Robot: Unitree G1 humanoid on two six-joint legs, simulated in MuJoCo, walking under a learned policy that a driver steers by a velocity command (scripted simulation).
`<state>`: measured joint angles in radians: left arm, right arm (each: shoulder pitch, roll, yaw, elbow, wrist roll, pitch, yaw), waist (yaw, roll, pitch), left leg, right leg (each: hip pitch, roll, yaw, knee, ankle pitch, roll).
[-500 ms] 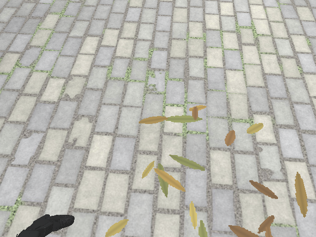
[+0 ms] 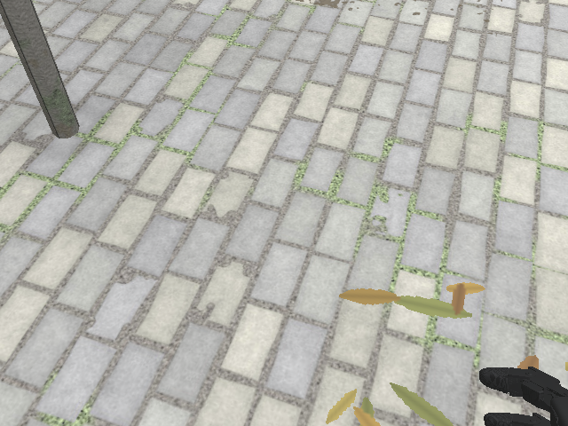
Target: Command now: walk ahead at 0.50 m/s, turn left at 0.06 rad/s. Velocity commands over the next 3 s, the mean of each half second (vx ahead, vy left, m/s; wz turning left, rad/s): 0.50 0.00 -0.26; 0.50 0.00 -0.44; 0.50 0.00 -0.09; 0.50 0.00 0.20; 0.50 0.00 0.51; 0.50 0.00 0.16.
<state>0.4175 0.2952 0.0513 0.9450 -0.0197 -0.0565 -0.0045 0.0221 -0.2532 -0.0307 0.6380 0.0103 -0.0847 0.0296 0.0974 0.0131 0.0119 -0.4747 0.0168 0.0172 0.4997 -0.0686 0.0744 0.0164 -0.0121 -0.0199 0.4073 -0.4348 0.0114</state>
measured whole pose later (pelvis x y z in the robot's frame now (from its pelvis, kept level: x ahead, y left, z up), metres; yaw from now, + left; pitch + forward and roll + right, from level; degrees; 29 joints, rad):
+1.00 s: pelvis +0.55 -0.08 +0.01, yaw -25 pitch +2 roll -1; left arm 0.36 0.29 0.07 0.77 -0.02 -0.04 0.00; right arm 0.07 -0.27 -0.04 0.70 0.00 -0.11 0.03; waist 0.08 0.03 0.00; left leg -0.51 0.02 -0.03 0.49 0.00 0.00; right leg -0.04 0.09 0.15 0.41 -0.40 -0.05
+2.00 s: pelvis +1.03 -0.32 +0.01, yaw -17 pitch +2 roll -3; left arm 0.32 0.27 0.06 0.86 0.00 -0.08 0.00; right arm 0.12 -0.27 -0.04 0.75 0.02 -0.04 0.04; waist 0.07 0.04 0.01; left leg -0.65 0.09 -0.02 0.64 0.04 0.02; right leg 0.07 0.04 -0.18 0.20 -0.30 -0.02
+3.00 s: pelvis +1.59 -0.40 +0.02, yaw +2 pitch +2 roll -1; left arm 0.39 0.28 0.05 0.88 -0.02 -0.07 -0.01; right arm 0.07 -0.26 -0.04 0.66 0.02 -0.07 0.03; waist 0.11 0.04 0.02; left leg -0.61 0.07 -0.03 0.57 0.01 0.00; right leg 0.00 0.04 -0.01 0.24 -0.28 -0.03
